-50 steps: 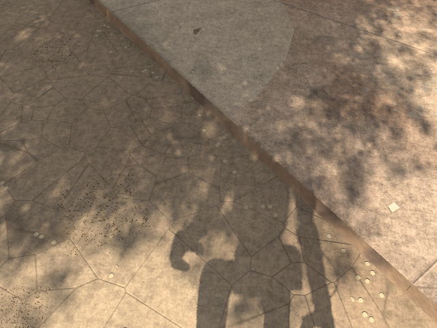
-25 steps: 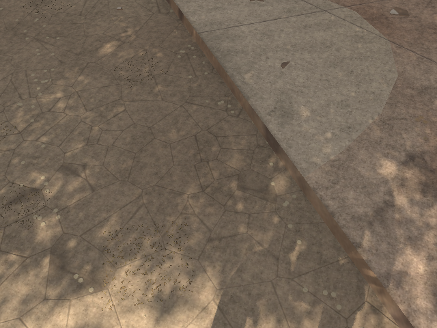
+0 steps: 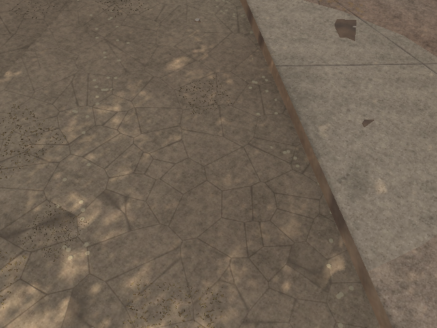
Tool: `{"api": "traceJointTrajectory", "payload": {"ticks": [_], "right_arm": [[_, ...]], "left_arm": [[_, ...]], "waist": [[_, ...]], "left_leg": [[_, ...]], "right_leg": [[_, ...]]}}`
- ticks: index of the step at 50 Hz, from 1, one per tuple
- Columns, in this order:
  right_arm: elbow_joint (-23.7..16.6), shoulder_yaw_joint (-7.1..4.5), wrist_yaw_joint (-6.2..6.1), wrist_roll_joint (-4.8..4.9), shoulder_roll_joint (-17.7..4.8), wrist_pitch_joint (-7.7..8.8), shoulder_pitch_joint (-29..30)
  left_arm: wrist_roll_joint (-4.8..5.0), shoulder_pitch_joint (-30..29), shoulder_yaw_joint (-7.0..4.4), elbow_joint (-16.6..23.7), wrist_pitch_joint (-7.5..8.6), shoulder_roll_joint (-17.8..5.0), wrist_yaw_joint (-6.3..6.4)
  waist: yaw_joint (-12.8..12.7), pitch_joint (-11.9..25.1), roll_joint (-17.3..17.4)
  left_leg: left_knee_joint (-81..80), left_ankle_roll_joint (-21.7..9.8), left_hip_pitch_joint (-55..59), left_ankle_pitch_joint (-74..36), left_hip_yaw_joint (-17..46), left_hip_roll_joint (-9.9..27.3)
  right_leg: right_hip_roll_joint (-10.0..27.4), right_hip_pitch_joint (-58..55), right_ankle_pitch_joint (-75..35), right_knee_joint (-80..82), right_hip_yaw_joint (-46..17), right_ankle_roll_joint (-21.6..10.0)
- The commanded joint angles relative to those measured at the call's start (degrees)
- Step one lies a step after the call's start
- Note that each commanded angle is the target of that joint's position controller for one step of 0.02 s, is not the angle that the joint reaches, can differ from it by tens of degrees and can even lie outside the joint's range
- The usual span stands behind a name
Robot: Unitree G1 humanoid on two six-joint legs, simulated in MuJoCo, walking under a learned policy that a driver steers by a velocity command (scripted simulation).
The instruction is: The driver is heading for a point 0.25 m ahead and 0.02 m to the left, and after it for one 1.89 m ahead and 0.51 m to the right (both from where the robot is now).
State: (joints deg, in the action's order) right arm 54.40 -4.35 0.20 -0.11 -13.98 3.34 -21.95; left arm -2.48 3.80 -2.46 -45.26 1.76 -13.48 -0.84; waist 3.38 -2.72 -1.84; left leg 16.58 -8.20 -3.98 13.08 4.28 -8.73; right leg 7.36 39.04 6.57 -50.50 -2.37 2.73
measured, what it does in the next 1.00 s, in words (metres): walks ahead, turning right: right foot, then left foot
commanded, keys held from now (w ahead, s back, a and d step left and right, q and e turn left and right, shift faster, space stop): w+q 0.02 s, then q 0.02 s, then e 0.96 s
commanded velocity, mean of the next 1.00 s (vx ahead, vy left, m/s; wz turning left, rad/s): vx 0.13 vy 0.00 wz -0.27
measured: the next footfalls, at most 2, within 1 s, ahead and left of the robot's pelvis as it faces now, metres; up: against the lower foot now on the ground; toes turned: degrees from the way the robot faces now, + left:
right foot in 0.18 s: +0.30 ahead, -0.12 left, +0.00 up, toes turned +2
left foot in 0.70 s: +0.25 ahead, +0.06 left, +0.00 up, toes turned -17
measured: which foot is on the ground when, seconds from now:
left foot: down 0.00-0.20, up 0.22-0.68, down 0.70-1.00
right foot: up 0.00-0.16, down 0.18-0.72, up 0.74-1.00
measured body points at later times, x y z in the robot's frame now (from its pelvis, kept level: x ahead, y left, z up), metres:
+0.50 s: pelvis +0.18 -0.05 -0.01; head +0.22 -0.07 +0.44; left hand +0.23 +0.22 -0.13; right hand +0.29 -0.31 -0.14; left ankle +0.21 +0.10 -0.69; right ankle +0.26 -0.12 -0.74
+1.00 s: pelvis +0.19 -0.01 +0.00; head +0.22 +0.00 +0.45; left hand +0.38 +0.21 -0.14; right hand +0.19 -0.30 -0.10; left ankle +0.21 +0.07 -0.74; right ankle +0.11 -0.13 -0.67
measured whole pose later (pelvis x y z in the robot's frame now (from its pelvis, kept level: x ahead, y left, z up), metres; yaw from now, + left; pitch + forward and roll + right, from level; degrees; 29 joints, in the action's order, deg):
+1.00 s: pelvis +0.19 -0.01 +0.00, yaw -22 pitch +0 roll -1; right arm 43.1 -1.5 -2.5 -1.6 -13.6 0.1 -12.3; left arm -1.1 12.2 -5.2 -45.9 -5.2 -17.8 -2.0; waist 0.0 -2.5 -2.6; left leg 23.3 -2.7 -10.7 13.2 -5.4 0.8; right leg -1.8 25.5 24.2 -58.3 -2.5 3.7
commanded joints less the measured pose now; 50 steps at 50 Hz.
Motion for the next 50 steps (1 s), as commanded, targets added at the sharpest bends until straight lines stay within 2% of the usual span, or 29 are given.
{"api": "traceJointTrajectory", "payload": {"ticks": [1,4,6,8,9,10,11,12,13,14,15,16,19,21,24,26,31,33,34,35,36,37,38,39,40,42,43,46,50], "right_arm": [[-2.4,-1.57,-0.35,-0.19,-8.2,0.36,-4.9],[-2.1,-1.14,-1.03,-0.62,-7.5,0.0,-6.3],[-1.6,-0.5,-1.39,-0.88,-6.5,0.32,-6.2],[-1.8,-0.66,-1.73,-1.02,-8.2,1.18,-3.2],[-2.1,-0.85,-1.61,-0.55,-9.1,1.54,-1.3],[-3.8,-0.16,-1.57,0.0,-6.6,1.85,-2.5],[-1.3,0.5,-1.72,2.98,-1.3,0.96,-16.5],[0.1,-0.01,-1.91,0.22,-6.6,0.3,-15.1],[-1.3,-0.02,-1.62,-1.16,-6.7,-0.02,-7.5],[-2.9,0.23,-1.42,-1.94,-6.2,-0.15,-2.1],[-4.2,0.18,-1.08,-2.28,-6.2,-0.7,1.2],[-4.5,0.36,-0.79,-2.56,-5.5,-1.51,0.7],[-4.9,0.92,-1.01,-1.95,-3.7,-3.17,-0.2],[-5.8,1.02,-1.42,-1.84,-3.8,-4.07,2.1],[-7.6,1.06,-1.81,-1.75,-4.5,-5.1,7.2],[-8.6,1.16,-1.96,-1.48,-4.6,-5.23,9.8],[-9.9,1.72,-2.81,-0.28,-4.2,-4.16,10.7],[-9.7,1.81,-3.26,0.33,-4.1,-3.47,7.6],[-9.2,1.75,-3.53,0.36,-4.2,-3.03,4.7],[-9.0,1.23,-4.01,0.02,-6.2,-2.64,3.1],[-10.4,0.25,-4.52,-0.71,-11.0,-2.6,4.6],[-13.0,-0.43,-4.32,-1.75,-15.0,-2.75,12.1],[-12.9,0.21,-3.9,-2.1,-11.1,-2.8,12.2],[-13.5,1.23,-3.57,-1.56,-7.6,-2.62,14.5],[-14.1,1.57,-3.29,-1.37,-6.4,-2.52,15.8],[-15.0,1.69,-3.34,-1.33,-6.4,-2.49,15.1],[-14.8,1.6,-3.19,-1.44,-6.6,-2.62,13.2],[-13.5,0.85,-3.16,-1.41,-8.1,-2.84,7.4],[-13.2,-0.05,-2.61,-1.59,-9.8,-2.94,6.0]], "left_arm": [[0.27,-6.3,-0.33,5.5,0.44,-3.8,-0.3],[0.69,-8.4,0.48,6.5,1.34,-3.0,-0.31],[0.73,-5.2,0.62,5.5,2.28,-3.1,-0.16],[0.56,5.9,-0.5,1.6,3.17,-6.3,0.49],[0.38,13.4,-0.81,-0.7,4.06,-7.1,0.91],[-0.39,20.8,-1.28,-2.3,4.68,-10.4,1.38],[0.11,21.2,-2.37,-3.2,4.07,-14.2,0.67],[2.61,18.8,-2.11,-2.2,2.84,-10.9,0.04],[3.19,11.9,-1.23,-1.2,2.49,-7.4,0.01],[2.76,8.2,-0.55,-0.4,2.15,-5.0,0.09],[2.75,8.4,-0.54,-0.8,2.01,-5.3,0.38],[2.89,9.4,-0.71,-1.7,1.71,-5.9,0.62],[2.15,10.3,-1.53,-2.0,1.21,-8.0,0.48],[1.72,10.4,-2.13,-1.6,0.28,-9.1,0.56],[1.42,11.7,-2.91,-1.0,-1.4,-9.7,0.75],[1.34,12.0,-3.38,-0.5,-2.25,-10.0,0.85],[0.97,11.7,-4.23,0.3,-3.62,-10.1,0.75],[1.1,10.4,-4.4,0.7,-4.16,-10.0,0.62],[1.56,9.2,-4.44,1.1,-4.41,-9.9,0.66],[2.13,9.1,-4.15,1.6,-4.36,-8.8,0.8],[2.75,12.7,-3.37,1.9,-4.28,-5.2,0.99],[2.54,11.2,-3.79,2.6,-3.84,-6.1,1.39],[0.55,10.1,-4.76,2.0,-3.68,-10.8,1.39],[0.53,11.9,-4.97,1.0,-3.8,-10.1,1.01],[0.45,13.8,-4.82,0.2,-4.27,-9.3,0.77],[0.58,14.7,-4.64,-0.3,-5.24,-9.0,0.04],[0.83,13.1,-4.43,0.4,-5.58,-8.8,-0.26],[1.27,8.3,-3.65,2.5,-6.12,-7.9,-0.95],[1.71,5.7,-2.89,4.4,-6.55,-7.1,-1.6]], "waist": [[1.3,0.4,5.6],[2.1,-0.1,6.0],[1.1,1.2,7.5],[-4.2,4.5,8.5],[-8.4,7.4,6.8],[-9.7,14.4,0.7],[-3.9,24.2,-14.3],[-4.0,24.2,-5.3],[-3.1,14.9,-1.9],[-3.0,9.8,0.6],[-3.0,7.1,0.0],[-2.0,6.8,-1.3],[-0.5,8.6,-2.3],[-1.0,8.1,-3.5],[-2.8,6.4,-5.2],[-3.8,5.0,-5.9],[-4.7,4.5,-6.3],[-3.4,4.5,-6.7],[-1.7,4.4,-6.4],[-1.1,3.9,-4.2],[-3.8,5.2,6.5],[-4.2,0.5,15.8],[-4.9,0.5,7.6],[-7.0,1.4,5.3],[-8.0,1.9,5.4],[-7.1,3.0,8.8],[-5.9,2.9,8.9],[-2.5,3.2,9.5],[-1.3,4.2,10.8]], "left_leg": [[-2.2,-5.0,3.2,-27.0,12.3,14.0],[2.0,-3.1,5.6,-40.3,9.2,13.5],[3.9,-0.4,4.6,-45.4,8.1,13.5],[12.5,1.7,6.4,-53.6,7.9,13.6],[21.8,2.7,4.8,-49.4,5.7,11.4],[36.1,3.8,-4.1,-26.1,3.4,8.0],[56.5,6.7,-17.6,23.0,-0.1,-1.1],[59.2,6.3,-19.8,18.8,2.5,1.4],[58.5,6.9,-22.4,14.3,1.6,4.2],[55.7,7.2,-23.9,12.1,0.6,5.9],[53.7,7.5,-24.3,10.8,0.1,7.1],[51.4,8.0,-21.7,9.6,-0.3,7.6],[46.6,9.2,-18.2,9.8,-1.7,7.0],[42.6,9.7,-18.7,10.1,-2.3,7.2],[38.0,9.9,-20.2,9.3,-2.1,7.3],[35.0,9.9,-20.8,8.7,-1.7,7.1],[25.4,8.7,-16.4,10.6,-1.4,5.0],[16.7,7.3,-11.2,10.3,-1.4,3.7],[8.8,6.4,-6.4,6.9,-1.6,3.6],[0.8,5.4,-1.5,5.6,0.9,6.6],[-6.0,2.6,1.6,13.8,13.9,19.5],[-9.9,-3.2,-5.4,10.3,26.7,30.5],[-6.4,-5.2,-10.1,-1.8,21.0,30.1],[-3.9,-4.0,-11.4,-10.0,14.5,26.0],[-2.4,-2.6,-10.5,-15.3,8.8,22.8],[-0.1,-2.4,-6.6,-23.0,3.2,20.4],[0.6,-2.6,-4.5,-25.3,2.0,20.3],[2.4,-3.7,3.7,-29.9,1.6,22.0],[3.8,-4.2,5.5,-30.3,-0.1,24.2]], "right_leg": [[-3.3,2.4,-4.5,5.8,2.8,0.0],[-6.1,-1.4,-6.1,13.7,5.1,-1.6],[-8.0,-10.9,-7.6,18.8,5.9,-4.1],[-9.8,-21.2,-7.0,22.5,5.5,-6.8],[-8.1,-29.7,-15.5,27.9,4.6,-8.0],[3.0,-43.7,-39.2,22.4,-5.2,-10.2],[19.4,-58.3,-67.0,19.0,-25.7,-23.4],[16.1,-53.1,-57.8,24.4,-29.3,-23.5],[12.3,-45.0,-47.4,26.9,-22.6,-21.9],[9.0,-39.1,-42.1,28.9,-18.6,-20.0],[6.6,-35.5,-41.4,30.6,-15.6,-18.8],[4.7,-31.9,-39.8,31.7,-13.7,-17.6],[2.4,-27.1,-34.5,32.7,-11.9,-16.8],[1.4,-24.2,-21.9,34.1,-12.8,-16.6],[0.3,-21.3,3.3,37.4,-17.4,-15.8],[0.2,-20.8,13.0,38.9,-20.5,-15.2],[-0.3,-21.5,12.5,37.6,-25.2,-14.0],[-1.1,-20.8,10.4,36.6,-27.1,-12.5],[-2.5,-18.8,11.8,35.5,-26.8,-10.6],[-5.4,-15.2,17.1,33.4,-24.9,-7.5],[-11.0,-11.3,24.0,21.2,-17.3,-4.3],[-19.0,-2.9,24.9,7.1,-3.7,-2.8],[-13.0,-7.1,22.7,-3.5,-4.5,-2.3],[-13.2,-9.7,19.8,-8.5,-4.0,-2.4],[-13.0,-9.9,17.5,-13.0,-3.3,-2.0],[-12.3,-7.5,16.2,-18.9,-1.2,-0.8],[-11.8,-6.2,16.0,-18.6,-0.6,-0.2],[-10.4,-3.1,16.7,-12.5,0.1,1.4],[-8.9,-7.2,19.3,-3.6,2.2,1.1]]}}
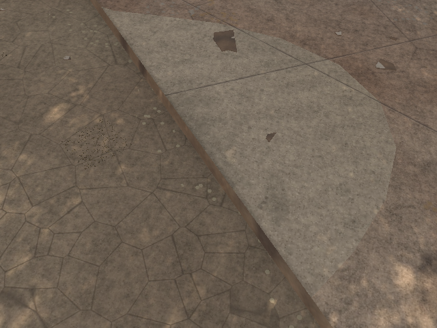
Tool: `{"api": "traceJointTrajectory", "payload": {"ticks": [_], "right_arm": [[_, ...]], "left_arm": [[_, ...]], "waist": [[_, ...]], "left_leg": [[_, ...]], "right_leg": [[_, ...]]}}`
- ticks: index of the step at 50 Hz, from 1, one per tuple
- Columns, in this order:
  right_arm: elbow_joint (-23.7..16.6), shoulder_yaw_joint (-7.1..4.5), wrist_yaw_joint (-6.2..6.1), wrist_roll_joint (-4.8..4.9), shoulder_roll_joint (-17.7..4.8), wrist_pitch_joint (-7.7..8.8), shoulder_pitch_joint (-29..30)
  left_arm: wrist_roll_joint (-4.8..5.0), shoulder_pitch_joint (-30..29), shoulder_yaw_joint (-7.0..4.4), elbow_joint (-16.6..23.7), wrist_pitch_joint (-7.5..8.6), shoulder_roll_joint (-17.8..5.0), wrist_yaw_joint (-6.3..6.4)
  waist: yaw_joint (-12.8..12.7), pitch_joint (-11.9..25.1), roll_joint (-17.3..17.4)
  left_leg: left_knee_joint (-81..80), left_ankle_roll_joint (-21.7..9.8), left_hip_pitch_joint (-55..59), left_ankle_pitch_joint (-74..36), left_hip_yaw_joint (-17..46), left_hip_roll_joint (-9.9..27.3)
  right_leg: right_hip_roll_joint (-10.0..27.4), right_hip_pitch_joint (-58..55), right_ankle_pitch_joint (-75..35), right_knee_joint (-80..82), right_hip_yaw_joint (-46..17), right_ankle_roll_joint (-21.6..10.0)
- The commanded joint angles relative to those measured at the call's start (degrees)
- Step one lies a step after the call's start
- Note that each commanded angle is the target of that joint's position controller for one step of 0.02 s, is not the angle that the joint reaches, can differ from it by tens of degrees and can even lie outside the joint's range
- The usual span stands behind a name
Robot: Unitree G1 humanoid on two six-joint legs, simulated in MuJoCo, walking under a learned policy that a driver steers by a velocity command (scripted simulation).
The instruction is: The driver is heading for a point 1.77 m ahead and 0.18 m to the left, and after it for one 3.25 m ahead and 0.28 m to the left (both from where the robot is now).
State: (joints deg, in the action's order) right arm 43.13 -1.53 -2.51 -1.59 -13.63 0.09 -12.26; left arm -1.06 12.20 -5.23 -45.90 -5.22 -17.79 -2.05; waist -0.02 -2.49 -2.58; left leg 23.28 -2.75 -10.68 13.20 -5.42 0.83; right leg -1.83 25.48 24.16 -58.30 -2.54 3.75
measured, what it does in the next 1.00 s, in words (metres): steps on the spot: right foot, then left foot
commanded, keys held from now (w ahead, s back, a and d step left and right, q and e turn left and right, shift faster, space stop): e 0.10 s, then no key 0.32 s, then q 0.58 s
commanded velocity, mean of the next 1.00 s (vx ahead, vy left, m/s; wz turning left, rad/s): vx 0.00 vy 0.00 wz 0.02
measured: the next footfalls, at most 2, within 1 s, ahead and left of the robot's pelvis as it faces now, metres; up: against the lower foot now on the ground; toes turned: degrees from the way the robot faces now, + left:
right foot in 0.18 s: +0.00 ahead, -0.12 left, +0.00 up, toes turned -8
left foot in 0.64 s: +0.01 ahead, +0.07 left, +0.00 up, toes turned -5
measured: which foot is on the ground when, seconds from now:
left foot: down 0.00-0.18, up 0.20-0.62, down 0.64-1.00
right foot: up 0.00-0.16, down 0.18-0.66, up 0.68-1.00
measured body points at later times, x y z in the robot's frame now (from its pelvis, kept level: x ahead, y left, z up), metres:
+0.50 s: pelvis -0.02 -0.05 +0.00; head +0.00 -0.07 +0.45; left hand +0.15 +0.17 -0.11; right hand +0.00 -0.32 -0.15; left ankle +0.00 +0.10 -0.71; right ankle -0.04 -0.11 -0.75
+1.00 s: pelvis -0.04 -0.05 -0.01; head +0.00 -0.05 +0.44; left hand +0.06 +0.24 -0.12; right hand +0.07 -0.33 -0.13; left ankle -0.03 +0.07 -0.75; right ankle -0.04 -0.16 -0.73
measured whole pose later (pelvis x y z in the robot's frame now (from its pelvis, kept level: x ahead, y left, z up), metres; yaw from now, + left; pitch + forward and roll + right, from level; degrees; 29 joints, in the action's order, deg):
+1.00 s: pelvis -0.04 -0.05 -0.01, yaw +7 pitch +1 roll +0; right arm 46.4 -4.7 0.1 -0.7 -17.5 -3.1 -12.4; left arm -0.3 8.7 -1.9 -44.4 -2.0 -16.2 2.1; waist 1.6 -4.2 0.8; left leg 27.1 -0.9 -15.4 11.8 10.6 -5.1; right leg -2.6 17.1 22.2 -36.2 -2.5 0.8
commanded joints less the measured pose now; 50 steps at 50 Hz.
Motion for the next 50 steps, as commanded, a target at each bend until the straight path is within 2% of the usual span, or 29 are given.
{"api": "traceJointTrajectory", "payload": {"ticks": [1,6,8,9,10,11,12,13,14,15,17,21,23,24,27,29,31,32,33,34,35,36,37,38,40,43,46,48,50], "right_arm": [[-2.0,-3.01,0.36,-0.19,-10.4,0.31,-3.2],[-1.7,-3.91,1.61,-0.23,-12.2,0.03,-2.3],[-1.3,-3.98,1.78,0.66,-12.3,-0.46,-1.1],[-0.8,-3.7,1.86,0.72,-11.0,-0.69,-2.9],[-2.5,-2.19,2.28,-0.24,-5.1,-1.2,-5.6],[-4.3,-1.79,1.35,0.23,-5.4,-2.32,-0.5],[-3.6,-2.29,1.26,0.45,-7.6,-2.99,0.3],[-2.4,-2.41,1.66,1.04,-7.5,-3.09,-0.3],[-1.2,-2.6,1.95,1.19,-8.1,-2.85,-1.6],[-0.3,-2.94,2.17,0.49,-8.8,-2.91,-2.7],[1.3,-2.78,2.51,0.37,-8.2,-3.04,-4.8],[2.0,-2.13,2.3,0.63,-6.3,-3.69,-3.1],[3.2,-1.46,2.23,0.68,-4.8,-3.77,-3.5],[3.5,-1.34,2.14,0.8,-4.8,-3.7,-3.2],[3.1,-1.75,1.91,1.11,-6.7,-3.07,-2.2],[3.1,-1.63,1.86,1.17,-6.2,-2.43,-3.0],[3.1,-1.33,1.87,0.98,-5.5,-1.64,-4.0],[3.0,-1.55,1.82,0.65,-6.7,-1.16,-4.3],[2.8,-2.26,1.65,-0.02,-10.2,-0.59,-6.0],[3.3,-3.91,1.83,1.22,-15.0,-0.67,-6.1],[3.4,-3.64,2.08,0.68,-13.4,-0.51,-8.6],[3.4,-3.71,1.98,0.81,-12.5,-0.58,-7.7],[2.5,-3.69,1.71,0.83,-11.7,-1.08,-4.1],[1.8,-3.58,1.45,1.07,-10.9,-1.44,-1.9],[1.1,-3.57,1.55,1.16,-9.9,-1.81,-0.6],[1.8,-4.37,1.72,1.12,-11.2,-2.04,-3.8],[1.2,-5.09,2.13,0.68,-12.7,-2.42,-2.9],[0.4,-5.36,2.58,0.61,-13.1,-2.7,-0.5],[-0.6,-5.41,2.83,1.15,-13.0,-2.99,3.2]], "left_arm": [[0.43,-3.2,0.11,5.5,0.4,-2.5,-0.52],[1.2,-3.5,0.6,7.5,0.91,-2.3,-0.49],[0.59,0.0,0.88,6.6,1.82,-1.6,0.06],[-0.38,1.5,0.61,6.1,2.7,-3.5,0.68],[-1.08,2.3,0.04,7.0,3.71,-8.8,1.34],[0.17,4.3,-1.01,6.6,4.06,-12.3,1.67],[0.52,4.0,-0.05,6.0,4.17,-8.6,1.78],[0.59,0.2,1.1,6.1,4.18,-5.6,1.98],[0.27,-3.2,1.64,6.6,3.99,-4.3,2.25],[0.58,-3.7,1.77,6.6,4.14,-4.2,2.76],[0.66,-2.9,2.36,5.8,4.5,-3.2,2.96],[0.24,-1.3,2.82,3.9,4.94,-3.2,3.17],[-0.23,-1.5,3.7,2.8,5.1,-1.4,3.41],[-0.46,-1.5,3.67,2.3,5.17,-1.9,3.57],[-0.21,-1.3,2.54,1.3,4.87,-5.3,4.12],[0.22,-1.6,2.02,1.0,4.54,-5.9,4.44],[0.42,-1.9,1.49,0.5,4.24,-6.3,4.74],[0.26,-1.7,1.31,0.6,4.27,-6.1,4.83],[0.06,-2.2,1.49,1.9,4.21,-4.5,4.79],[0.54,-3.9,2.03,3.3,3.71,-1.4,4.89],[0.12,-5.7,2.09,3.5,3.12,-1.9,5.05],[0.2,-5.0,1.92,3.1,2.81,-2.0,4.67],[0.39,-4.1,1.74,2.5,2.75,-2.3,4.34],[0.29,-3.9,1.47,2.6,2.79,-3.0,4.06],[-0.2,-3.2,1.65,2.4,2.99,-2.7,3.68],[0.3,-4.9,2.1,3.7,3.08,-2.0,3.75],[0.69,-4.8,2.28,4.8,3.37,-2.6,4.1],[0.93,-2.7,2.22,4.9,3.73,-3.1,4.29],[0.82,2.0,2.26,4.1,4.39,-2.7,4.65]], "waist": [[2.2,4.0,11.9],[2.1,5.1,13.8],[-1.0,5.6,11.6],[-1.6,6.5,6.2],[0.3,8.2,-10.2],[-3.2,5.8,-12.6],[-2.5,4.4,-5.5],[-0.6,2.0,-4.6],[1.0,1.2,-4.4],[1.1,1.4,-5.6],[1.4,4.2,-4.0],[0.1,2.7,-3.9],[-0.2,2.3,-3.9],[-0.5,1.8,-4.4],[-0.7,1.3,-4.1],[0.0,1.7,-3.1],[1.5,2.1,-1.5],[1.6,2.4,0.4],[1.2,3.7,6.5],[1.0,0.7,16.2],[3.5,1.0,15.5],[2.3,0.9,10.9],[0.5,0.4,8.2],[-0.5,-0.2,7.9],[-0.3,1.9,9.0],[1.8,3.5,9.7],[2.3,4.5,11.0],[1.4,4.9,11.9],[-1.7,5.1,11.2]], "left_leg": [[-2.6,-9.6,11.0,-30.0,8.6,14.8],[0.8,-8.4,6.7,-29.8,6.3,15.9],[6.0,-5.4,2.8,-24.7,4.0,14.4],[11.6,-1.8,-3.2,-16.3,1.6,12.5],[25.3,2.6,-16.1,15.0,-3.0,6.7],[30.7,3.3,-19.2,23.2,2.0,0.9],[34.4,3.4,-18.8,20.7,5.2,2.5],[34.3,3.3,-18.3,16.7,6.1,2.7],[32.9,3.5,-17.7,13.1,6.3,2.9],[33.4,3.8,-17.1,10.7,5.5,2.3],[33.4,4.4,-14.3,8.5,5.5,1.6],[25.3,4.8,-12.3,8.4,5.7,1.3],[18.6,4.3,-7.9,8.6,5.9,1.1],[16.4,4.0,-6.2,8.9,5.7,0.6],[14.7,2.8,-6.1,10.5,5.2,-0.8],[12.4,1.9,-5.6,9.6,4.4,-0.9],[4.4,0.7,-1.9,2.4,4.7,-0.8],[1.3,-0.5,0.5,-3.3,8.3,0.7],[-1.7,-2.8,3.2,-12.4,18.2,7.5],[-3.4,-10.3,2.1,-27.3,30.1,15.7],[-6.5,-15.4,3.4,-30.7,34.8,20.1],[-6.8,-16.0,2.6,-27.2,31.4,18.0],[-6.5,-14.0,1.5,-22.7,27.7,14.3],[-6.4,-12.0,1.2,-20.5,25.5,11.8],[-5.4,-10.3,3.4,-20.2,22.9,8.2],[-4.0,-10.9,5.9,-19.7,25.3,8.7],[-3.0,-10.3,3.9,-19.2,28.1,8.7],[-2.2,-8.9,1.2,-19.7,29.9,7.9],[0.1,-5.6,-3.1,-16.6,30.2,5.3]], "right_leg": [[0.6,4.1,2.1,6.6,3.2,-0.4],[-0.1,-6.2,2.3,19.0,6.8,-3.6],[-1.1,-14.4,-8.2,33.6,7.2,-5.4],[1.7,-21.8,-15.0,41.1,1.6,-6.1],[19.1,-30.4,-29.5,43.1,-18.5,-8.9],[25.2,-22.6,-46.2,40.2,-22.2,-17.8],[22.0,-22.4,-46.6,39.9,-17.6,-19.0],[18.4,-20.2,-43.3,40.7,-13.2,-17.7],[15.1,-20.1,-41.0,41.3,-10.2,-15.5],[13.5,-20.8,-44.1,41.1,-8.3,-14.9],[12.5,-22.1,-47.2,40.5,-6.1,-14.6],[12.6,-21.5,-37.5,41.8,-7.0,-14.8],[12.6,-19.4,-31.2,42.7,-6.0,-14.5],[12.6,-18.3,-28.9,42.6,-5.9,-14.5],[14.5,-18.1,-28.5,40.5,-7.5,-15.7],[15.5,-18.5,-30.4,38.5,-7.8,-16.1],[15.0,-17.1,-30.4,35.6,-6.3,-14.3],[13.5,-15.0,-27.2,32.8,-5.0,-12.2],[8.9,-10.9,-20.8,24.6,-0.8,-9.5],[-1.8,-3.7,-4.3,17.4,6.6,-6.0],[-2.6,0.8,9.8,6.3,3.4,-5.5],[-1.4,1.5,8.9,0.1,0.8,-5.3],[-0.4,1.9,5.7,-1.5,-0.1,-4.8],[0.2,2.6,3.0,-0.7,-0.3,-4.4],[-0.2,2.2,0.8,2.9,1.0,-2.9],[-0.4,1.9,1.1,9.2,1.3,-1.8],[-1.0,-2.1,0.7,15.1,1.0,-2.2],[-1.8,-6.8,-0.1,20.2,1.2,-2.8],[-2.4,-15.1,-6.7,32.2,1.7,-3.6]]}}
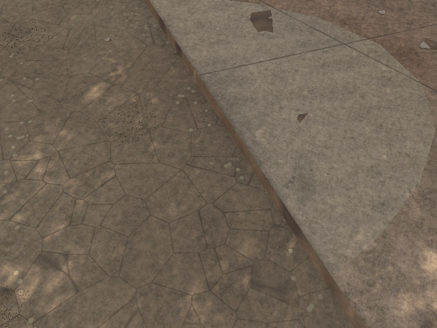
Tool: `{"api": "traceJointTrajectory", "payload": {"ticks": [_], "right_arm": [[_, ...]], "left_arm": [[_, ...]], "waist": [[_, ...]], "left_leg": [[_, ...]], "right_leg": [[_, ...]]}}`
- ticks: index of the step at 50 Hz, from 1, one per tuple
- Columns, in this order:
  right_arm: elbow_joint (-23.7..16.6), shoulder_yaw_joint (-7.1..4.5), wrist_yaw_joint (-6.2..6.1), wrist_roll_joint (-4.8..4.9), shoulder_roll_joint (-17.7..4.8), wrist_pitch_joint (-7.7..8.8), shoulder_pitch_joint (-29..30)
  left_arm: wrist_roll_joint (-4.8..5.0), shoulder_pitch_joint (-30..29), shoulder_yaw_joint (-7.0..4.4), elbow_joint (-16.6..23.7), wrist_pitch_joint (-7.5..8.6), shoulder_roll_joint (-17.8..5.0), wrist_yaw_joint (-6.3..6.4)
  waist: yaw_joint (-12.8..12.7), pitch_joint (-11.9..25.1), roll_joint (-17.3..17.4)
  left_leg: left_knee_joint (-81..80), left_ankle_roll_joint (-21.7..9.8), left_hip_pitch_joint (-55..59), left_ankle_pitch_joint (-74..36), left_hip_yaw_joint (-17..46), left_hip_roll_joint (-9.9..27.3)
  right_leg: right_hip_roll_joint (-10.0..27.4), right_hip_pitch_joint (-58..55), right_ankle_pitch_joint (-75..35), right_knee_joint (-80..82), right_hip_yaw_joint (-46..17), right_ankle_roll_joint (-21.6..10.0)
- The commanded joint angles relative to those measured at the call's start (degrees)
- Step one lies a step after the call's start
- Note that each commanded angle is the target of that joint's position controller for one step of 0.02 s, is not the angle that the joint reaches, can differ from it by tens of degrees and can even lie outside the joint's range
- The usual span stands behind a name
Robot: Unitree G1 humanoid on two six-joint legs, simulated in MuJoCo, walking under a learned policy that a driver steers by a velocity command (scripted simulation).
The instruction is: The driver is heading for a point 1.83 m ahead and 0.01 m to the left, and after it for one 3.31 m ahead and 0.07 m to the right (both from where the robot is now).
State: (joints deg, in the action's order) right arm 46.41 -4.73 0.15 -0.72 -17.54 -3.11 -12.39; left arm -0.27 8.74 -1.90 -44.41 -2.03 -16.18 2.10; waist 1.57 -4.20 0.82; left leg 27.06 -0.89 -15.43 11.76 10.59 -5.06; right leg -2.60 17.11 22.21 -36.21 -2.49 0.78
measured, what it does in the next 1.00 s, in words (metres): steps on the spot, turning left: right foot, then left foot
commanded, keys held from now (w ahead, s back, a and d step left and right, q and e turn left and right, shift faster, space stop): q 0.28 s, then no key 0.30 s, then w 0.42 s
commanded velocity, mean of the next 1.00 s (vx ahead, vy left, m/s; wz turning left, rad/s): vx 0.11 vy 0.00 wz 0.29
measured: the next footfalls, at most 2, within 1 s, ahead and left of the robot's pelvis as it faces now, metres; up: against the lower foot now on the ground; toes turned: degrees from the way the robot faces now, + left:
right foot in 0.04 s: +0.04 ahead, -0.11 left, +0.00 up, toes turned +5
left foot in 0.46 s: -0.01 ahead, +0.10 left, +0.00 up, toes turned +14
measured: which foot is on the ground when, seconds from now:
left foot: down 0.00-0.02, up 0.04-0.44, down 0.46-0.96, up 0.98-1.00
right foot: up 0.00-0.02, down 0.04-0.46, up 0.48-0.96, down 0.98-1.00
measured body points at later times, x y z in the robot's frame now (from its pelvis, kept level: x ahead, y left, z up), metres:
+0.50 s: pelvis -0.02 +0.01 -0.01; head +0.01 +0.03 +0.44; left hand -0.01 +0.30 -0.14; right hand +0.20 -0.21 -0.11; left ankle -0.04 +0.09 -0.74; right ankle +0.00 -0.11 -0.73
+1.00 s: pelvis +0.06 -0.01 +0.00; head +0.07 -0.02 +0.45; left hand +0.10 +0.28 -0.11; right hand +0.13 -0.27 -0.15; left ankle -0.04 +0.09 -0.73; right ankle +0.10 -0.08 -0.74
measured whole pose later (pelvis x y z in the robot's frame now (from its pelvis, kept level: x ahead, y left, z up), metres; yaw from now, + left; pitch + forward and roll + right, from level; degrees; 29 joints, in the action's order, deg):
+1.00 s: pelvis +0.06 -0.01 +0.00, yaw +16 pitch +0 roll +1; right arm 53.4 -2.7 0.6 -1.1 -16.1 1.8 -21.9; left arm -1.8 12.2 -2.3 -47.8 2.5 -15.0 -0.7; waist 1.5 0.5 1.2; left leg 30.7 -4.4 -8.1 22.5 1.4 -2.0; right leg -0.3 15.1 13.8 -27.7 3.5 -3.3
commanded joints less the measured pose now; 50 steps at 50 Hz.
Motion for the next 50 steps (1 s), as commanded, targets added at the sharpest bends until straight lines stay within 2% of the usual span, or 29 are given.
{"api": "traceJointTrajectory", "payload": {"ticks": [1,2,3,4,5,6,7,9,12,15,19,21,22,23,24,25,26,27,28,29,31,34,36,43,46,47,48,49,50], "right_arm": [[-4.5,-1.88,0.07,0.7,-7.8,0.3,4.1],[-5.1,-0.89,0.06,0.67,-3.5,0.55,1.2],[-5.7,-1.03,-0.5,0.02,-3.6,0.64,-0.1],[-5.1,-1.74,-0.53,-1.15,-7.4,0.54,0.6],[-3.9,-2.23,-0.05,-0.85,-7.7,0.35,0.3],[-2.9,-2.26,0.57,-0.59,-7.2,-0.01,-1.2],[-2.7,-2.19,1.31,-0.62,-6.8,-0.37,-1.8],[-2.9,-1.68,2.21,-0.41,-5.9,-0.64,-1.1],[-5.0,-1.01,2.69,-0.23,-4.9,-1.0,3.0],[-6.4,-0.24,2.97,-0.08,-3.7,-1.26,5.0],[-6.9,0.59,2.3,0.6,-2.9,-0.96,4.1],[-6.1,0.94,1.76,0.5,-2.2,-0.39,1.7],[-5.4,1.17,1.35,-0.13,-2.2,0.25,0.0],[-5.3,0.89,0.83,-1.21,-4.6,1.08,-0.7],[-7.1,0.35,0.4,-1.35,-10.1,1.89,0.2],[-5.6,0.19,0.05,-0.26,-9.9,2.3,-1.8],[-5.4,1.17,0.03,-0.13,-6.8,2.5,0.6],[-5.5,2.12,-0.15,-0.11,-4.1,2.54,3.9],[-5.7,2.45,-0.52,-0.42,-3.5,2.44,6.2],[-5.4,2.54,-0.99,-0.25,-3.6,2.62,5.8],[-3.2,2.47,-0.89,-0.09,-4.1,2.75,0.9],[-0.8,1.8,-0.52,-0.32,-5.4,2.74,-2.9],[0.1,1.53,-0.53,-0.5,-5.5,3.37,-3.9],[2.5,0.63,-0.16,-0.38,-6.2,5.81,-5.9],[2.5,0.22,0.35,0.05,-6.9,5.98,-3.9],[2.4,0.23,0.39,0.26,-6.7,5.93,-2.8],[2.3,0.78,0.39,-0.2,-4.9,6.07,-2.9],[1.1,2.1,0.57,-0.66,-0.6,6.41,-1.4],[-1.1,2.67,0.69,-0.55,1.4,6.77,-0.6]], "left_arm": [[-0.46,7.6,-1.45,2.2,1.74,-5.7,0.98],[-1.41,8.2,-2.36,2.8,1.97,-10.8,1.47],[-1.45,3.8,-3.41,4.3,1.47,-15.9,1.08],[-1.85,3.8,-2.79,4.7,1.37,-12.6,0.61],[-1.43,1.0,-1.62,5.2,1.55,-8.4,0.38],[-1.44,-1.7,-1.11,6.0,1.56,-6.7,0.27],[-1.3,-2.1,-1.04,6.2,1.79,-6.4,0.56],[-1.33,0.4,-1.16,5.8,1.96,-6.4,0.66],[-1.19,5.4,-1.85,4.5,2.01,-7.5,0.6],[-1.34,6.5,-2.35,3.9,2.0,-8.4,0.07],[-1.43,5.6,-2.79,3.2,1.88,-9.7,-1.15],[-0.88,4.6,-2.87,2.7,1.43,-10.0,-1.52],[-0.35,4.4,-2.75,2.3,1.12,-9.7,-1.54],[-0.37,6.3,-2.26,2.0,1.05,-7.9,-1.62],[-1.05,7.7,-0.49,4.6,0.88,-1.6,-2.22],[-0.68,4.0,-0.98,4.2,-0.49,-4.1,-1.19],[-0.13,4.3,-1.35,3.6,-1.24,-5.4,-1.16],[-0.04,4.7,-1.41,2.6,-1.34,-5.2,-1.37],[-0.31,5.8,-1.68,1.4,-1.19,-5.8,-1.51],[-0.98,7.0,-1.94,0.4,-1.2,-6.3,-1.66],[-1.8,8.3,-1.68,-0.8,-0.84,-5.5,-2.28],[-1.94,3.6,-1.99,0.0,-0.3,-5.8,-3.33],[-1.9,2.1,-2.02,0.1,0.49,-5.3,-3.67],[-1.6,-0.2,-1.47,0.3,2.84,-3.2,-3.83],[-1.18,3.3,-1.34,-0.8,3.44,-2.7,-3.47],[-1.28,7.3,-1.42,-2.4,3.83,-2.5,-3.18],[-1.3,12.8,-1.84,-4.5,4.46,-3.7,-2.64],[-2.04,19.4,-2.67,-5.7,5.33,-7.6,-1.91],[-1.5,22.9,-4.12,-5.8,5.65,-14.5,-1.89]], "waist": [[-4.2,6.7,5.3],[-2.6,7.1,-6.9],[-1.4,5.4,-15.7],[-1.5,4.3,-9.8],[0.0,2.5,-5.9],[1.3,1.6,-5.7],[1.4,2.2,-8.0],[-0.3,3.1,-8.8],[-3.3,4.1,-8.8],[-4.2,4.7,-9.5],[-3.7,6.0,-11.6],[-1.9,6.4,-10.7],[-0.3,6.4,-8.9],[-0.4,7.9,-3.1],[-2.3,9.3,13.0],[1.1,7.7,10.1],[-0.9,5.0,6.9],[-2.2,2.7,6.7],[-3.2,2.2,7.4],[-3.1,2.8,8.5],[-1.7,6.4,7.2],[0.5,1.3,7.5],[0.7,-0.5,6.7],[0.5,-0.2,5.4],[-2.3,-0.6,3.9],[-4.5,-0.1,2.1],[-6.6,1.3,-0.6],[-9.6,3.2,-9.9],[-9.6,3.4,-17.8]], "left_leg": [[-0.9,-4.4,-2.8,-7.7,12.9,8.3],[9.9,-1.1,-9.3,7.5,5.4,2.1],[20.2,0.5,-15.6,22.1,-4.7,-4.7],[29.9,0.4,-14.4,21.3,-3.4,0.1],[33.9,0.3,-13.3,17.6,-3.0,0.8],[36.5,0.7,-12.8,14.4,-4.3,1.3],[38.1,1.2,-13.7,12.0,-5.4,1.6],[37.3,2.8,-15.0,11.2,-7.3,1.8],[32.2,4.0,-16.9,12.2,-8.4,2.9],[24.9,3.6,-13.2,14.0,-9.8,3.8],[14.0,1.3,-3.6,15.3,-12.9,2.5],[3.6,0.0,1.7,9.2,-14.0,1.9],[-6.4,-0.7,7.0,0.5,-13.6,2.1],[-12.0,-1.5,14.5,-4.0,-6.3,6.9],[-13.3,-5.9,20.8,-18.9,14.4,24.5],[-10.2,-13.3,9.8,-27.2,12.2,27.1],[-10.4,-13.9,8.7,-25.9,8.2,23.6],[-11.3,-12.1,6.9,-22.1,4.5,20.3],[-11.6,-10.0,7.6,-20.8,2.1,17.2],[-10.7,-9.8,8.6,-26.2,0.4,16.1],[-13.2,-10.3,12.8,-13.6,1.1,15.6],[-19.6,-11.4,14.6,13.7,6.6,16.5],[-21.2,-12.1,14.9,16.1,7.8,17.3],[-20.8,-13.6,9.8,16.2,6.5,18.1],[-18.1,-12.2,0.6,16.9,4.3,17.1],[-14.7,-11.1,-4.5,18.0,2.7,15.5],[-8.8,-9.7,-10.1,18.6,0.5,12.7],[7.4,-7.0,-16.3,16.9,-6.3,7.1],[23.0,-5.3,-27.3,19.7,-12.4,0.4]], "right_leg": [[1.3,-12.1,-7.7,17.9,-0.9,-1.2],[15.4,-16.3,-1.5,25.0,-14.9,-4.0],[25.9,-10.7,-7.0,26.2,-27.0,-11.3],[26.3,-6.8,-10.0,25.3,-25.4,-14.4],[22.3,-4.5,-12.0,24.4,-18.9,-13.6],[18.2,-4.1,-14.9,23.4,-12.4,-11.8],[16.0,-6.1,-18.3,22.5,-8.5,-10.9],[14.5,-10.1,-25.6,20.6,-4.1,-11.1],[17.3,-16.3,-30.2,18.9,-3.4,-13.0],[18.5,-16.4,-31.7,17.7,-1.9,-13.4],[18.4,-12.6,-37.3,14.4,-0.2,-13.1],[17.5,-11.1,-37.4,11.1,0.7,-11.6],[16.5,-8.1,-34.4,8.4,2.1,-9.2],[14.3,-2.3,-25.4,3.5,4.2,-5.6],[7.5,10.2,4.4,-7.7,9.6,-0.8],[5.1,5.9,12.7,-12.2,3.4,-0.6],[5.4,5.8,10.7,-14.8,1.6,-0.5],[5.6,6.0,7.1,-14.6,0.9,-0.6],[5.3,6.1,4.1,-13.9,1.3,-0.5],[4.7,5.7,2.4,-14.6,2.0,-0.1],[4.0,6.1,1.4,-15.3,3.2,0.5],[4.4,13.6,0.0,-14.2,3.5,0.4],[4.7,15.7,-1.0,-12.4,3.5,0.1],[4.8,9.4,-1.5,-2.1,4.6,-2.1],[3.5,-3.1,-5.9,6.1,6.5,-3.9],[2.2,-11.1,-8.3,9.8,7.4,-4.3],[2.3,-20.1,-5.6,12.2,5.5,-4.5],[13.3,-26.4,7.0,20.9,-9.2,-6.0],[25.6,-27.9,25.5,31.2,-33.1,-11.2]]}}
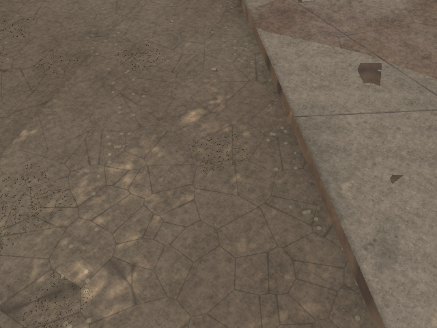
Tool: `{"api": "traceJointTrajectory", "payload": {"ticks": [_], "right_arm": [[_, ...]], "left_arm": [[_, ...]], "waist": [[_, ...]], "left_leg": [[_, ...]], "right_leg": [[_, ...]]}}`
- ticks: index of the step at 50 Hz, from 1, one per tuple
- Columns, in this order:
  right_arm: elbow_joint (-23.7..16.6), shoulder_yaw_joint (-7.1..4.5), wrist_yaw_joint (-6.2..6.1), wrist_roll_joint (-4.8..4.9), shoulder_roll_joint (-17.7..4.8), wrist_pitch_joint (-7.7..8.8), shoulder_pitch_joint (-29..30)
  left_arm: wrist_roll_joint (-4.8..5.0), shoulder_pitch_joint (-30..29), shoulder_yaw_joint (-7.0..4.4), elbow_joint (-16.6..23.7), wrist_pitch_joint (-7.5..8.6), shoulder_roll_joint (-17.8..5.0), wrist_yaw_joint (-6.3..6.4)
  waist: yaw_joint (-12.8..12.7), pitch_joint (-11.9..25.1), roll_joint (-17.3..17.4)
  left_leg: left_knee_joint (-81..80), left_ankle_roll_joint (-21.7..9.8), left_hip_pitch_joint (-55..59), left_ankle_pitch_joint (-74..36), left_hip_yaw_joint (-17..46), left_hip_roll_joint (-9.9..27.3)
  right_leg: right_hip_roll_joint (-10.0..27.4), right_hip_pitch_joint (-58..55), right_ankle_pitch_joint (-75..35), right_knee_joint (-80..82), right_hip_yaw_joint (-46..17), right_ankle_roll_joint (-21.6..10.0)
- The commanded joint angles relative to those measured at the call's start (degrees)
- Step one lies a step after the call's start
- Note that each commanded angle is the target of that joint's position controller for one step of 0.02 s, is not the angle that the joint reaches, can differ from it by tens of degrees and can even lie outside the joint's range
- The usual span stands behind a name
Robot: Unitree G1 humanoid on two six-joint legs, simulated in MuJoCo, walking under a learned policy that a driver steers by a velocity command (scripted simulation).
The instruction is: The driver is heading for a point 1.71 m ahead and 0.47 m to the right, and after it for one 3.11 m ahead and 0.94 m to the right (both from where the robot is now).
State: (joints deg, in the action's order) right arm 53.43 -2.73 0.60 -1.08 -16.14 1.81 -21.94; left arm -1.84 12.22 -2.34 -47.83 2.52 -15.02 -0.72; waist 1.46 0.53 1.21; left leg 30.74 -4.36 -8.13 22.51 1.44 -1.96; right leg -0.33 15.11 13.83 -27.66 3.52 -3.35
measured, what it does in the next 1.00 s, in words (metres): walks ahead, turning right: left foot, then right foot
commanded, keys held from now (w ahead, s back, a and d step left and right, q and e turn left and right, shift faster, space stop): w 0.42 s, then w+e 0.10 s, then e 0.48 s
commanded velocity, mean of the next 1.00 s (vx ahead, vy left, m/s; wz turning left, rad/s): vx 0.34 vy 0.00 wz -0.21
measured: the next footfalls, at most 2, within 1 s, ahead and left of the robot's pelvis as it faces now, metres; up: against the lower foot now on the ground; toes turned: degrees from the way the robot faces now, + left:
left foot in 0.48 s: +0.40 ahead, +0.08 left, +0.00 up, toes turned +2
right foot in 0.98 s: +0.51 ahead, -0.10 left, +0.00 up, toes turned -19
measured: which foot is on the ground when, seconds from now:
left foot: up 0.00-0.46, down 0.48-0.98, up 1.00-1.00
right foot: down 0.00-0.48, up 0.50-0.96, down 0.98-1.00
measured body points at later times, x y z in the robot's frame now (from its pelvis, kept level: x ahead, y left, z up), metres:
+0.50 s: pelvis +0.25 +0.01 -0.02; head +0.29 +0.01 +0.43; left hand +0.16 +0.25 -0.16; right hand +0.45 -0.22 -0.12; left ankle +0.36 +0.07 -0.74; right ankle +0.03 -0.08 -0.71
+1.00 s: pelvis +0.42 +0.00 -0.02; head +0.45 -0.02 +0.43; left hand +0.61 +0.19 -0.14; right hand +0.40 -0.26 -0.17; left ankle +0.37 +0.08 -0.72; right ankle +0.48 -0.09 -0.74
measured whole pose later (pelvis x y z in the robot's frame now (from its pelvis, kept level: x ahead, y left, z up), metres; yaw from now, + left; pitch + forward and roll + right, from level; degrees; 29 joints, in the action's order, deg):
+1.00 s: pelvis +0.42 +0.00 -0.02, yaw -16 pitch +0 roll +1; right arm 52.4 -2.5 -2.3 -0.7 -12.8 1.1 -15.1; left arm -2.4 7.9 -2.5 -47.5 0.5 -11.2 -1.0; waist 0.5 -5.0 0.8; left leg 43.3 -2.4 -11.5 27.7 -16.5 2.8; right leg -1.7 23.0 10.4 -34.6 5.3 -6.7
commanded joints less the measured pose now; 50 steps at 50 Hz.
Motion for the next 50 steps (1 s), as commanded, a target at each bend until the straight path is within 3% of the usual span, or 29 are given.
{"api": "traceJointTrajectory", "payload": {"ticks": [1,2,3,5,8,13,15,18,21,22,23,24,25,26,27,28,30,33,38,40,44,47,48,49,50], "right_arm": [[-7.4,-0.57,0.25,-1.2,-5.2,1.56,7.7],[-6.4,-0.9,0.98,-1.0,-5.9,1.61,7.1],[-5.4,-0.79,1.6,-0.72,-5.4,1.74,6.0],[-4.2,-0.52,2.09,-1.41,-4.4,1.39,6.0],[-5.0,-0.04,2.32,-1.49,-2.8,0.66,9.5],[-8.9,0.91,2.32,-1.26,-1.0,0.3,20.8],[-10.0,1.51,2.33,-0.95,0.0,0.45,24.4],[-11.1,1.7,2.05,-0.64,-0.3,0.69,27.2],[-9.7,0.94,1.08,-0.63,-2.0,1.14,21.7],[-7.8,0.24,0.51,-0.62,-3.4,1.5,15.4],[-4.7,-0.55,-0.15,-0.87,-4.7,2.1,5.8],[-3.0,-1.77,-1.03,-2.35,-8.7,2.53,-3.4],[-3.0,-2.99,-0.99,-3.41,-13.5,2.4,-4.6],[-3.6,-2.64,-0.39,-0.84,-9.8,1.91,-1.4],[-4.4,-1.57,-0.48,-0.22,-6.4,2.12,5.7],[-4.6,-0.79,-0.33,-0.23,-3.2,2.79,8.7],[-3.5,-0.02,-0.87,0.1,-0.7,3.76,9.0],[-2.6,-0.06,-1.14,0.43,-1.6,4.87,7.0],[-2.6,0.19,-2.33,0.45,-1.8,3.58,7.0],[-2.3,0.01,-2.73,0.61,-2.7,3.09,5.7],[-1.8,-0.77,-3.1,0.38,-4.2,1.54,3.8],[-2.1,-1.59,-3.43,0.31,-5.2,0.17,3.9],[-2.2,-1.89,-3.41,0.34,-5.7,-0.38,4.1],[-3.1,-2.19,-3.2,0.18,-6.3,-0.67,2.4],[-6.6,-1.16,-2.57,0.48,-1.0,-1.13,1.0]], "left_arm": [[0.32,16.0,-3.23,-2.5,0.73,-13.1,0.82],[0.66,10.2,-2.25,-0.8,0.91,-9.6,0.36],[0.72,7.2,-1.65,-0.1,1.35,-7.3,0.02],[0.81,7.2,-1.02,-0.5,2.42,-5.4,0.24],[1.38,12.1,-0.75,-3.4,3.15,-4.7,0.14],[1.34,16.5,-0.19,-6.4,3.05,-3.8,0.48],[1.25,17.4,-0.08,-7.3,3.11,-3.9,0.71],[0.99,18.2,-0.11,-8.7,3.09,-4.7,1.11],[0.8,15.6,-0.3,-9.2,3.0,-5.9,1.52],[0.61,15.1,-0.39,-9.4,2.73,-6.3,1.58],[0.88,14.2,-0.41,-9.2,2.44,-6.6,1.49],[1.34,14.5,0.22,-7.8,2.48,-4.7,1.19],[3.34,23.0,1.68,-7.1,2.11,3.1,0.74],[1.72,19.0,-0.36,-8.3,1.7,-4.9,1.35],[1.81,13.9,-0.84,-6.7,1.79,-5.0,1.28],[1.72,12.3,-0.59,-6.6,1.82,-3.5,1.23],[0.43,13.1,-0.89,-7.2,0.1,-2.0,0.88],[0.31,13.3,-1.24,-6.8,-1.95,0.1,0.39],[0.15,3.9,-0.7,-2.6,-2.73,1.2,-0.58],[0.06,0.6,-0.24,-1.2,-2.76,1.7,-0.88],[-0.49,-2.0,-0.43,0.9,-2.96,0.2,-1.03],[-0.66,0.1,-1.19,1.5,-2.54,-1.1,-0.71],[-0.74,3.4,-1.53,1.0,-1.87,-1.3,-0.4],[-0.85,7.8,-2.82,0.6,-0.99,-5.7,0.33],[-0.16,7.4,-5.0,1.4,-1.5,-13.6,1.14]], "waist": [[-6.3,-5.1,-10.4],[-3.2,-7.8,-6.4],[-1.6,-7.5,-5.5],[-1.3,-5.6,-5.6],[-1.8,-4.8,-5.3],[-3.9,-6.8,-5.3],[-4.6,-7.3,-5.8],[-4.6,-7.7,-6.2],[-0.8,-4.4,-6.9],[1.8,-0.9,-6.8],[6.0,4.1,-5.6],[8.7,10.7,-1.3],[3.5,18.4,12.3],[4.4,15.7,2.4],[1.5,5.0,1.4],[0.1,0.5,-0.3],[-2.8,-1.8,1.2],[-4.8,-0.3,2.3],[-3.9,-1.8,4.9],[-2.6,-1.1,4.6],[-1.2,-0.4,4.5],[-1.8,0.2,4.0],[-3.9,2.0,1.5],[-6.0,6.0,-5.6],[-3.2,8.9,-17.7]], "left_leg": [[27.5,-2.6,-35.5,7.0,1.6,0.4],[29.2,-2.6,-34.8,0.8,2.8,3.2],[28.5,-1.9,-32.9,-3.5,2.4,4.6],[28.6,-0.1,-30.7,-9.7,0.1,5.9],[29.1,1.8,-33.3,-13.9,-2.2,6.7],[18.9,3.9,-35.4,-18.1,-5.4,6.0],[12.1,3.5,-32.6,-20.2,-6.6,4.9],[4.7,1.5,-28.3,-20.5,-7.3,3.4],[1.4,-2.0,-18.5,-16.2,-7.7,0.3],[0.2,-3.1,-11.4,-14.5,-7.3,-1.2],[-3.8,-4.5,0.9,-16.9,-6.7,-1.0],[-4.4,-6.6,15.9,-9.5,4.1,9.6],[-8.5,-14.2,31.4,-5.2,33.0,28.2],[-14.3,-13.3,24.5,0.6,37.5,26.2],[-16.2,-11.3,13.9,-6.0,25.8,24.3],[-17.6,-10.0,6.6,-19.1,18.0,22.0],[-17.4,-7.0,-1.1,-39.2,5.8,18.2],[-16.2,-6.2,-2.0,-54.2,-2.2,17.0],[-15.4,-4.9,-2.1,-52.8,-11.4,13.7],[-14.0,-5.0,-0.5,-53.3,-12.8,14.3],[-8.6,-5.4,4.4,-52.6,-12.9,17.2],[0.8,-4.6,5.9,-53.5,-12.6,18.6],[8.5,-2.9,4.7,-51.2,-13.6,17.6],[21.7,0.7,-1.4,-38.2,-14.8,14.1],[39.9,4.5,-20.4,13.2,-15.2,1.6]], "right_leg": [[24.5,-18.7,37.4,23.3,-41.4,-10.0],[20.8,-15.0,32.4,22.5,-35.4,-8.9],[17.4,-13.4,24.6,22.7,-29.0,-7.3],[13.0,-14.0,8.2,22.8,-19.5,-5.5],[11.2,-16.1,-10.0,21.5,-13.1,-6.0],[9.7,-16.4,-24.5,20.9,-8.3,-6.6],[9.5,-16.4,-27.9,20.7,-7.1,-6.5],[11.2,-18.9,-33.0,19.9,-6.6,-6.6],[12.5,-21.8,-51.8,11.8,-5.3,-5.3],[12.1,-21.9,-57.6,3.9,-5.5,-4.7],[10.5,-17.9,-54.3,-7.2,-4.6,-3.9],[7.8,-6.3,-35.0,-22.9,-3.6,-3.5],[-2.5,15.1,13.9,-45.1,-1.4,-1.3],[-1.4,18.5,13.5,-49.3,-8.0,-2.6],[1.2,18.8,7.6,-47.6,-7.9,-2.6],[3.0,16.4,4.9,-45.1,-7.3,-2.2],[4.2,11.0,5.0,-42.0,-6.6,-0.9],[2.9,10.6,3.2,-39.8,-4.9,0.4],[3.1,13.5,-7.7,-24.4,-0.9,1.5],[2.5,11.7,-10.6,-18.2,0.9,1.3],[1.3,10.2,-5.8,-12.7,2.6,-0.4],[-0.4,7.1,1.3,-7.8,2.8,-3.0],[-1.2,2.3,-2.8,-2.4,2.4,-4.3],[4.3,-6.6,-21.3,2.2,-6.6,-7.1],[21.3,-17.7,-51.5,1.9,-29.4,-18.5]]}}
